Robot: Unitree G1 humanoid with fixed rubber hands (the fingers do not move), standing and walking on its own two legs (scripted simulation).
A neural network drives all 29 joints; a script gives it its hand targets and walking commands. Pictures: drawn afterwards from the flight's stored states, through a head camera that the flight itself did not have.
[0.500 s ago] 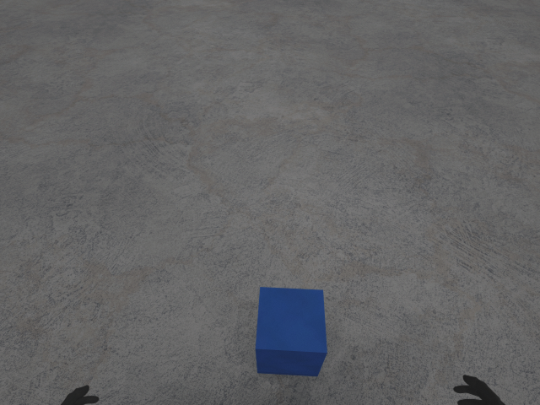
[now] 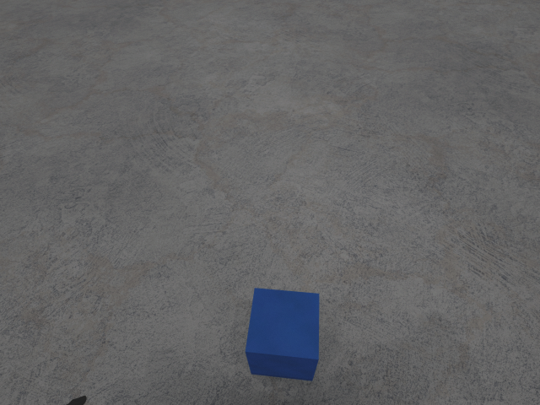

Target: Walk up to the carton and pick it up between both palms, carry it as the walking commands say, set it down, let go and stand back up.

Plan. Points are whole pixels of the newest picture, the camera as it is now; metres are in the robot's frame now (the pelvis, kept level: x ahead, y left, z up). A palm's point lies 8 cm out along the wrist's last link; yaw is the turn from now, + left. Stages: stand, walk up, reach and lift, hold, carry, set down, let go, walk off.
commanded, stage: walk up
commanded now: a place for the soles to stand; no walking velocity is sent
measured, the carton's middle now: (284, 335) +0.45 -0.02 -0.64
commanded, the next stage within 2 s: none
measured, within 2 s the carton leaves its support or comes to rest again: neither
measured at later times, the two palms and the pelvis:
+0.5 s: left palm out of the picture +0.13 +0.34 -0.08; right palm out of the picture +0.15 -0.29 -0.07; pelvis +0.02 +0.02 +0.02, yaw -2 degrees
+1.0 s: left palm out of the picture +0.12 +0.36 -0.08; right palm out of the picture +0.10 -0.30 -0.08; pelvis +0.02 +0.03 +0.02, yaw -3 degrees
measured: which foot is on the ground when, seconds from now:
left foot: down 0.00-1.00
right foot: down 0.00-1.00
